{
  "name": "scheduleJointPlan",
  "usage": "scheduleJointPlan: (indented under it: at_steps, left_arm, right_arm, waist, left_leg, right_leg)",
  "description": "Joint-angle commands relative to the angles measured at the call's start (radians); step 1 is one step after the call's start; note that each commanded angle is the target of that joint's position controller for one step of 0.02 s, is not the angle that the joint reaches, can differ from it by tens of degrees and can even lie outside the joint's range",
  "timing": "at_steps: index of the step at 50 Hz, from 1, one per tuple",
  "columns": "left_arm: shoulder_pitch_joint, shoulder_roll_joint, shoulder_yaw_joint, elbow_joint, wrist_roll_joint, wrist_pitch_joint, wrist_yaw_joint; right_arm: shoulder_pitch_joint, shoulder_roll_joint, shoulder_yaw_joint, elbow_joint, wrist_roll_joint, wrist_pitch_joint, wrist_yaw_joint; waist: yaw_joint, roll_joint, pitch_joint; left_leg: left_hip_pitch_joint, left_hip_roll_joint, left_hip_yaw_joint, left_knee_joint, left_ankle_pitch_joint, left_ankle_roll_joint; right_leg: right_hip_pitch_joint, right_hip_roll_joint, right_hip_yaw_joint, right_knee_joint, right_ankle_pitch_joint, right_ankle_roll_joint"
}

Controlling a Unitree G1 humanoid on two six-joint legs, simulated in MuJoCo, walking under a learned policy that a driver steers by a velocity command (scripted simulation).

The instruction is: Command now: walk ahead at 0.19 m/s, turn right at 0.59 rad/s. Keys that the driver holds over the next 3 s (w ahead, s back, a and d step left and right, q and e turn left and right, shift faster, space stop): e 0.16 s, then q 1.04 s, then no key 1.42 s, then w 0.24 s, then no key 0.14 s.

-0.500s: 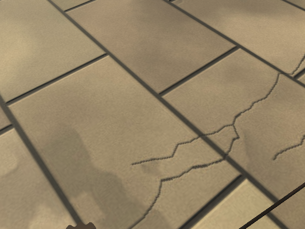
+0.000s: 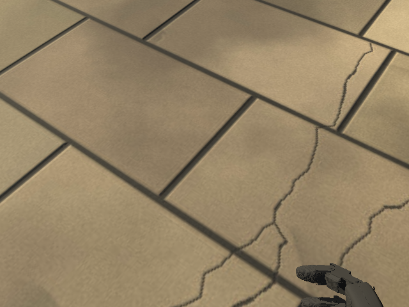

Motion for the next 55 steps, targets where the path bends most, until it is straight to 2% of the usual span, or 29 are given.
scheduleJointPlan:
  at_steps: [1, 2, 3, 4, 5, 6, 9, 11, 13, 15, 17, 18, 19, 20, 21, 26, 29, 30, 32, 34, 40, 41, 42, 43, 44, 45, 47, 50, 55]
  left_arm:
    - [0.027, 0.122, 0.043, -0.103, -0.017, -0.021, -0.066]
    - [0.021, 0.098, 0.022, -0.124, 0.011, -0.013, -0.044]
    - [0.014, 0.028, -0.019, -0.122, 0.056, -0.011, -0.024]
    - [0.006, 0.005, -0.039, -0.134, 0.069, -0.001, -0.018]
    - [0.020, -0.010, -0.043, -0.133, 0.059, 0.002, -0.021]
    - [-0.002, 0.022, -0.043, -0.136, 0.043, -0.006, -0.038]
    - [-0.158, 0.078, -0.029, -0.189, 0.032, -0.034, -0.050]
    - [-0.209, 0.083, -0.026, -0.211, 0.021, -0.030, -0.046]
    - [-0.173, 0.039, -0.037, -0.185, 0.029, -0.016, -0.048]
    - [-0.251, 0.054, -0.027, -0.208, 0.011, 0.001, -0.055]
    - [-0.269, 0.104, -0.011, -0.214, -0.005, -0.003, -0.031]
    - [-0.217, 0.038, -0.031, -0.203, -0.072, 0.024, 0.025]
    - [-0.243, 0.190, -0.012, -0.244, -0.026, 0.029, 0.057]
    - [-0.289, 0.165, -0.005, -0.242, -0.037, 0.045, 0.068]
    - [-0.310, 0.124, -0.008, -0.249, -0.035, 0.062, 0.073]
    - [-0.314, 0.104, 0.004, -0.275, -0.033, 0.070, 0.101]
    - [-0.384, 0.065, -0.002, -0.300, -0.021, 0.066, 0.103]
    - [-0.404, 0.054, -0.006, -0.310, -0.021, 0.067, 0.100]
    - [-0.426, 0.054, -0.009, -0.322, -0.029, 0.062, 0.091]
    - [-0.420, 0.056, -0.013, -0.320, -0.031, 0.049, 0.089]
    - [-0.305, 0.075, -0.006, -0.279, -0.038, 0.021, 0.063]
    - [-0.275, 0.102, 0.006, -0.275, -0.029, 0.020, 0.061]
    - [-0.246, 0.180, 0.027, -0.289, -0.008, 0.022, 0.071]
    - [-0.252, 0.222, 0.033, -0.303, 0.020, 0.025, 0.073]
    - [-0.264, 0.174, 0.022, -0.333, 0.031, 0.017, 0.078]
    - [-0.315, 0.121, 0.007, -0.349, 0.020, 0.014, 0.085]
    - [-0.382, 0.089, -0.008, -0.362, -0.016, 0.022, 0.096]
    - [-0.371, 0.101, -0.012, -0.356, -0.003, 0.033, 0.113]
    - [-0.341, 0.170, 0.020, -0.331, -0.004, 0.049, 0.117]
  right_arm:
    - [0.211, -0.186, -0.080, 0.075, -0.019, -0.023, 0.068]
    - [0.077, -0.094, -0.061, 0.110, 0.020, -0.041, 0.072]
    - [0.031, 0.007, -0.040, 0.153, 0.035, -0.071, 0.051]
    - [-0.047, 0.032, -0.037, 0.149, 0.041, -0.088, 0.024]
    - [-0.077, -0.001, -0.055, 0.158, 0.042, -0.105, -0.011]
    - [-0.059, -0.051, -0.074, 0.175, 0.035, -0.120, -0.038]
    - [0.056, -0.160, -0.102, 0.219, 0.013, -0.133, -0.058]
    - [0.088, -0.149, -0.095, 0.240, 0.021, -0.111, -0.018]
    - [0.027, -0.143, -0.079, 0.226, 0.047, -0.118, 0.032]
    - [0.069, -0.191, -0.094, 0.250, 0.065, -0.124, 0.073]
    - [0.104, -0.250, -0.116, 0.259, 0.065, -0.104, 0.102]
    - [0.140, -0.233, -0.110, 0.258, 0.091, -0.040, 0.027]
    - [0.255, -0.151, -0.080, 0.236, 0.062, -0.045, 0.012]
    - [0.225, -0.146, -0.072, 0.219, 0.056, -0.043, -0.001]
    - [0.127, -0.190, -0.085, 0.195, 0.067, -0.034, -0.005]
    - [0.099, -0.216, -0.112, 0.131, 0.064, 0.032, -0.013]
    - [0.148, -0.272, -0.137, 0.098, 0.061, 0.043, -0.029]
    - [0.172, -0.281, -0.141, 0.092, 0.056, 0.045, -0.034]
    - [0.199, -0.290, -0.147, 0.072, 0.050, 0.040, -0.039]
    - [0.134, -0.290, -0.152, 0.032, 0.069, 0.048, -0.052]
    - [0.045, -0.288, -0.159, -0.024, 0.097, 0.086, -0.062]
    - [0.047, -0.270, -0.156, -0.031, 0.096, 0.084, -0.058]
    - [0.057, -0.213, -0.141, -0.047, 0.077, 0.078, -0.050]
    - [0.108, -0.206, -0.136, -0.058, 0.069, 0.070, -0.044]
    - [0.158, -0.283, -0.164, -0.029, 0.076, 0.062, -0.033]
    - [0.155, -0.319, -0.178, -0.008, 0.090, 0.067, -0.027]
    - [0.166, -0.291, -0.177, 0.005, 0.085, 0.093, -0.033]
    - [0.138, -0.249, -0.164, -0.018, 0.089, 0.102, -0.031]
    - [0.072, -0.188, -0.133, -0.059, 0.080, 0.095, -0.012]
  waist:
    - [-0.054, 0.057, -0.097]
    - [0.010, -0.031, -0.170]
    - [0.047, -0.062, -0.153]
    - [0.094, -0.019, -0.110]
    - [0.090, 0.025, -0.120]
    - [0.056, 0.048, -0.149]
    - [-0.037, 0.030, -0.137]
    - [-0.035, 0.005, -0.114]
    - [0.010, 0.012, -0.115]
    - [-0.008, 0.035, -0.078]
    - [-0.010, 0.042, -0.066]
    - [-0.022, 0.115, -0.106]
    - [-0.090, -0.076, -0.227]
    - [-0.081, -0.166, -0.287]
    - [-0.050, -0.167, -0.241]
    - [-0.037, 0.019, -0.154]
    - [-0.080, 0.144, -0.135]
    - [-0.096, 0.186, -0.132]
    - [-0.116, 0.127, -0.131]
    - [-0.092, 0.092, -0.133]
    - [-0.015, 0.131, -0.162]
    - [-0.005, 0.120, -0.165]
    - [-0.009, -0.037, -0.176]
    - [-0.045, -0.286, -0.163]
    - [-0.045, -0.229, -0.214]
    - [-0.054, -0.128, -0.169]
    - [-0.071, -0.093, -0.107]
    - [-0.052, -0.113, -0.099]
    - [-0.009, -0.158, -0.139]
  left_leg:
    - [0.461, 0.379, -0.805, -0.635, 0.328, 0.323]
    - [0.413, 0.357, -0.607, -0.635, 0.270, 0.268]
    - [0.347, 0.295, -0.426, -0.642, 0.304, 0.195]
    - [0.228, 0.244, -0.307, -0.713, 0.195, 0.113]
    - [0.221, 0.195, -0.230, -0.726, 0.193, 0.099]
    - [0.240, 0.173, -0.176, -0.734, 0.222, 0.105]
    - [0.344, 0.166, -0.059, -0.792, 0.274, 0.129]
    - [0.388, 0.178, -0.029, -0.793, 0.407, 0.145]
    - [0.362, 0.132, 0.031, -0.750, 0.442, 0.096]
    - [0.382, 0.148, -0.034, -0.710, 0.405, 0.089]
    - [0.451, 0.173, -0.104, -0.648, 0.420, 0.115]
    - [0.529, 0.178, -0.112, -0.582, 0.494, 0.094]
    - [0.405, 0.140, -0.113, -0.537, 0.478, 0.026]
    - [0.360, 0.083, -0.049, -0.511, 0.265, -0.024]
    - [0.339, 0.056, -0.033, -0.506, 0.185, -0.025]
    - [0.385, 0.075, -0.123, -0.529, 0.386, 0.025]
    - [0.563, 0.164, -0.311, -0.594, 0.631, 0.133]
    - [0.646, 0.228, -0.390, -0.630, 0.710, 0.189]
    - [0.777, 0.297, -0.485, -0.636, 0.808, 0.237]
    - [0.770, 0.265, -0.457, -0.622, 0.797, 0.194]
    - [0.582, 0.134, -0.378, -0.573, 0.592, 0.098]
    - [0.510, 0.101, -0.380, -0.543, 0.426, 0.059]
    - [0.360, 0.017, -0.308, -0.360, 0.113, -0.003]
    - [0.161, -0.106, -0.185, -0.113, -0.324, -0.068]
    - [0.154, -0.046, -0.216, 0.137, -0.328, -0.109]
    - [0.129, -0.020, -0.216, 0.231, -0.241, -0.133]
    - [0.110, 0.011, -0.208, 0.278, -0.120, -0.170]
    - [0.135, 0.005, -0.144, 0.240, -0.016, -0.199]
    - [0.250, 0.060, -0.095, -0.104, -0.091, -0.180]
  right_leg:
    - [-0.617, -0.020, 0.104, 0.851, 0.055, 0.032]
    - [-0.578, -0.108, 0.004, 0.791, 0.043, 0.033]
    - [-0.528, -0.196, -0.032, 0.634, 0.045, 0.013]
    - [-0.438, -0.264, -0.064, 0.538, -0.058, 0.042]
    - [-0.414, -0.264, -0.101, 0.518, -0.041, 0.067]
    - [-0.415, -0.262, -0.127, 0.556, -0.008, 0.082]
    - [-0.451, -0.264, -0.150, 0.420, 0.057, 0.108]
    - [-0.419, -0.271, -0.155, 0.230, 0.029, 0.111]
    - [-0.245, -0.307, -0.228, -0.074, 0.072, 0.144]
    - [-0.163, -0.250, -0.287, -0.269, -0.035, 0.184]
    - [-0.111, -0.224, -0.305, -0.498, 0.121, 0.142]
    - [-0.064, -0.189, -0.306, -0.649, 0.107, 0.088]
    - [0.186, -0.388, -0.093, -0.486, 0.560, -0.021]
    - [0.216, -0.423, -0.067, -0.458, 0.481, -0.101]
    - [0.176, -0.399, -0.085, -0.471, 0.350, -0.093]
    - [0.024, -0.302, -0.258, -0.381, 0.204, 0.024]
    - [-0.200, -0.190, -0.336, -0.238, 0.058, 0.110]
    - [-0.310, -0.170, -0.314, -0.160, -0.184, 0.125]
    - [-0.468, -0.193, -0.234, -0.035, -0.378, 0.141]
    - [-0.453, -0.211, -0.209, -0.089, -0.323, 0.152]
    - [-0.068, -0.135, -0.281, -0.510, 0.075, 0.113]
    - [0.048, -0.173, -0.243, -0.576, 0.178, 0.087]
    - [0.178, -0.378, -0.059, -0.606, 0.379, 0.008]
    - [0.200, -0.608, 0.215, -0.652, 0.602, -0.181]
    - [0.178, -0.658, 0.263, -0.677, 0.520, -0.278]
    - [0.134, -0.595, 0.148, -0.668, 0.383, -0.244]
    - [0.065, -0.486, -0.001, -0.684, 0.167, -0.154]
    - [0.044, -0.431, -0.147, -0.696, 0.200, -0.151]
    - [0.093, -0.476, -0.223, -0.681, 0.180, -0.169]
Next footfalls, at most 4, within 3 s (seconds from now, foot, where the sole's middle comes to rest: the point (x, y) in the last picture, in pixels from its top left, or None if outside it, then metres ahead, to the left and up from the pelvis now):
0.36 right None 0.19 -0.13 -0.68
0.84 right None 0.24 -0.10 -0.68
1.24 left None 0.09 0.14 -0.68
1.62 right None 0.21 -0.06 -0.68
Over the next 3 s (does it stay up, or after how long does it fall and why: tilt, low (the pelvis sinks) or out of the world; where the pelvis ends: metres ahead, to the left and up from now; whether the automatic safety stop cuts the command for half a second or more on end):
stays up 0.20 0.03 0.10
